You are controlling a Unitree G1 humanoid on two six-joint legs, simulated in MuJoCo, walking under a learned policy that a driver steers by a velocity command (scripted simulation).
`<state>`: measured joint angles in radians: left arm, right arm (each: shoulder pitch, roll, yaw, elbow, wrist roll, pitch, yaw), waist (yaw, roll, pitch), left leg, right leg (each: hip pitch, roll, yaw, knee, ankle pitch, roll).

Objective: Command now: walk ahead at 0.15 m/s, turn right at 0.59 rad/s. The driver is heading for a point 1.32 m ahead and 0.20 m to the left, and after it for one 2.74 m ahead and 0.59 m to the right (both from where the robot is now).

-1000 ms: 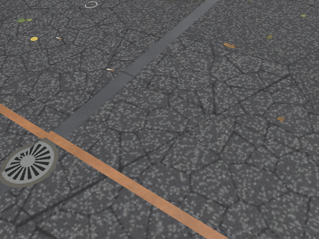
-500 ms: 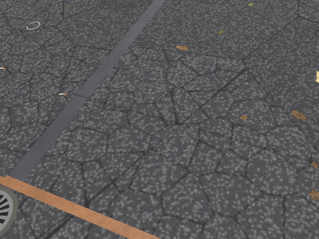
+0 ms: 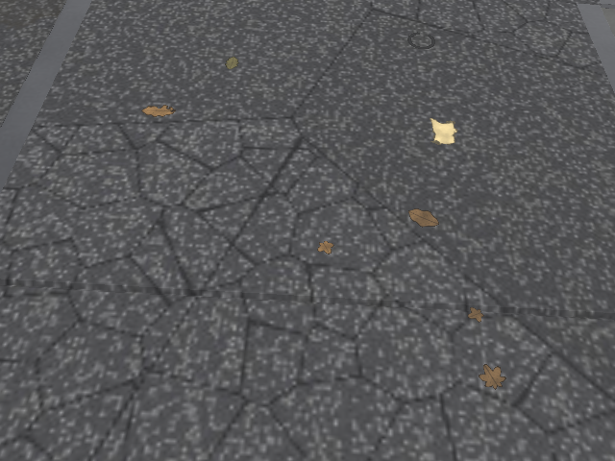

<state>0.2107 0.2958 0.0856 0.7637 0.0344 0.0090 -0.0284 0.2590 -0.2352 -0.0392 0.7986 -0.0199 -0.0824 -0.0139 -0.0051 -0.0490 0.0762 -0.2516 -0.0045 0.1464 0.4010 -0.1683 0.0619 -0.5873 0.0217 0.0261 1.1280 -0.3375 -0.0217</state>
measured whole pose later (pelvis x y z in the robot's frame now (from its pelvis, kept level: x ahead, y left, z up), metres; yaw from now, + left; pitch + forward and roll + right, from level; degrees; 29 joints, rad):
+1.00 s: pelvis +0.04 +0.01 +0.00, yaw +21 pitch +1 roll -1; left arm 0.18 0.27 0.05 0.81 0.02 0.05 0.02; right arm 0.27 -0.27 -0.06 0.73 -0.02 0.03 -0.01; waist -0.01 -0.02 0.04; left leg -0.23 -0.12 -0.11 0.41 -0.18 0.10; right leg -0.44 0.01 0.03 0.85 -0.36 0.03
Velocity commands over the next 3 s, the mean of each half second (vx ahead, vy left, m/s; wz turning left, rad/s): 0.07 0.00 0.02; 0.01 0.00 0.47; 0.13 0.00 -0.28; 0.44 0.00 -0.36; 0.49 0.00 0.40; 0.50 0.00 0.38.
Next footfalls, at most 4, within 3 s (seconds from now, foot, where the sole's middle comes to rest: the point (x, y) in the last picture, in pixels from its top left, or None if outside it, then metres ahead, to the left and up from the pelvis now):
0.22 right None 0.16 -0.12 -0.78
0.60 left None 0.07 0.08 -0.78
1.12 right None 0.13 -0.09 -0.78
1.44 left None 0.08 0.12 -0.78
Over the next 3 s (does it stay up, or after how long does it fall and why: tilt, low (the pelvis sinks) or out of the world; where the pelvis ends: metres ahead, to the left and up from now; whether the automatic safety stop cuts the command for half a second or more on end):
stays up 0.88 0.09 -0.02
